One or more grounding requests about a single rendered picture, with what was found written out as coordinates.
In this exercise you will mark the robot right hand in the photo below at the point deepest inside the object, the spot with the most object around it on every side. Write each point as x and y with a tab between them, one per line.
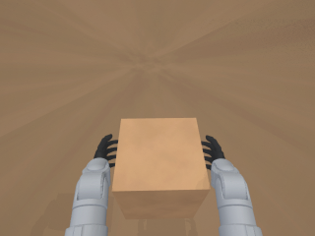
214	151

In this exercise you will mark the robot left hand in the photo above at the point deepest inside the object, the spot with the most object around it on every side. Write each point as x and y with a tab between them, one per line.
103	150

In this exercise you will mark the left robot forearm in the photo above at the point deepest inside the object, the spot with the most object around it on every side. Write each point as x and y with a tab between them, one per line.
90	202

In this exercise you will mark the right robot forearm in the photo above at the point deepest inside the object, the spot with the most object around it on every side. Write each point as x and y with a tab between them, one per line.
233	200

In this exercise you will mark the carton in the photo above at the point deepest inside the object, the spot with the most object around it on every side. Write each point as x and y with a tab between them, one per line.
160	170

